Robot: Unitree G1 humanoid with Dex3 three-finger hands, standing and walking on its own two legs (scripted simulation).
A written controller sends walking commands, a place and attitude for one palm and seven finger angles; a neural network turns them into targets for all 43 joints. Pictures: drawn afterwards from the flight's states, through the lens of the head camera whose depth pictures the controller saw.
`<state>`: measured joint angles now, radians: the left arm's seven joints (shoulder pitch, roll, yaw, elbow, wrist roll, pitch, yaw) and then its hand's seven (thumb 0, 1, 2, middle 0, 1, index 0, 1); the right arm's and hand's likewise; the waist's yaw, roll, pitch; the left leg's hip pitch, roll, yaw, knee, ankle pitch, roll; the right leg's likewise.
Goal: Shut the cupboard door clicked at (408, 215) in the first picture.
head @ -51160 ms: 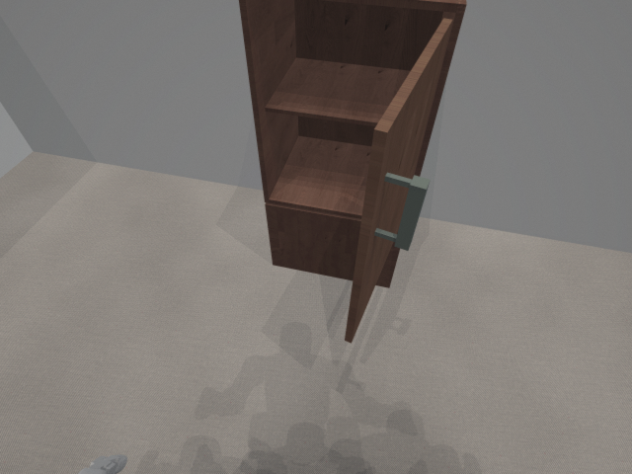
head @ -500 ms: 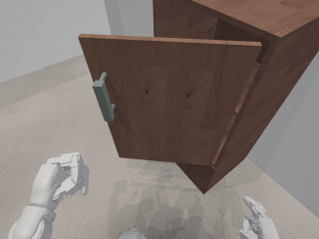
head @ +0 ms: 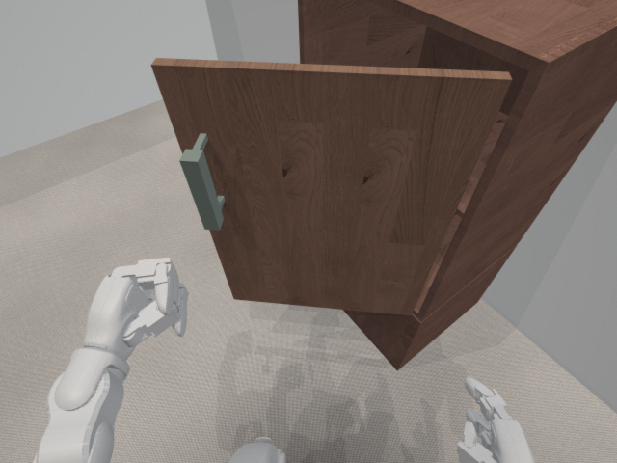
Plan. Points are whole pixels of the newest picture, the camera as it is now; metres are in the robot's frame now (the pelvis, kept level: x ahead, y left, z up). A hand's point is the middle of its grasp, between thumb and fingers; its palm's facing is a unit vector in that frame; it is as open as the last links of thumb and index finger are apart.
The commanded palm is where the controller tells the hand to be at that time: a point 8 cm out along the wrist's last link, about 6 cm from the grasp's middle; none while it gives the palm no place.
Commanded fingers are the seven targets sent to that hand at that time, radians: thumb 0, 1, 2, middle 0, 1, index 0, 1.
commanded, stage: bring the fist close to the handle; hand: left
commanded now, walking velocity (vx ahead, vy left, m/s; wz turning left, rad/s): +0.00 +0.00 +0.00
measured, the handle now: (208, 183) +0.49 +0.19 +0.08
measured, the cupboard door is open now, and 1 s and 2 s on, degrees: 47 47 36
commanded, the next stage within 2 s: push the door shut along its arc in 1.10 s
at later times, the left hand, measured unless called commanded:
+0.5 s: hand (201, 255) +0.35 +0.17 +0.09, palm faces -0.07 -1.00 -0.01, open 3.1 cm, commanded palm +0.33 +0.22 +0.08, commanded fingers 0.00 0.90 0.90 -1.30 -1.50 -1.30 -1.50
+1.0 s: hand (213, 233) +0.39 +0.16 +0.08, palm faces -0.05 -1.00 -0.01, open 3.1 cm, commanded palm +0.36 +0.21 +0.08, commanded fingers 0.00 0.90 0.90 -1.30 -1.50 -1.30 -1.50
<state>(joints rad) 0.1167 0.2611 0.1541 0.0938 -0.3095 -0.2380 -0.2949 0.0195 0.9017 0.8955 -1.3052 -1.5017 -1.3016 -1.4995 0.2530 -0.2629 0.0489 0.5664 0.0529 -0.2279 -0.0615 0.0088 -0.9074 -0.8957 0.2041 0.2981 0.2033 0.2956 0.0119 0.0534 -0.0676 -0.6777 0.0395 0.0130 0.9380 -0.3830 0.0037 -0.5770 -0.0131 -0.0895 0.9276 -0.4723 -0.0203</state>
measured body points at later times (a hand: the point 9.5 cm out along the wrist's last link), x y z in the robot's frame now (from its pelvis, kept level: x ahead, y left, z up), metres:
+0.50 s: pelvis +0.00 +0.00 +0.00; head +0.05 +0.00 +0.45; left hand +0.35 +0.22 +0.09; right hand +0.15 -0.24 -0.09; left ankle +0.05 +0.12 -0.69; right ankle +0.00 -0.11 -0.69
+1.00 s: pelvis +0.01 +0.00 +0.00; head +0.06 -0.02 +0.45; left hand +0.38 +0.21 +0.09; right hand +0.11 -0.27 -0.11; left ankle +0.05 +0.12 -0.69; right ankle +0.00 -0.11 -0.69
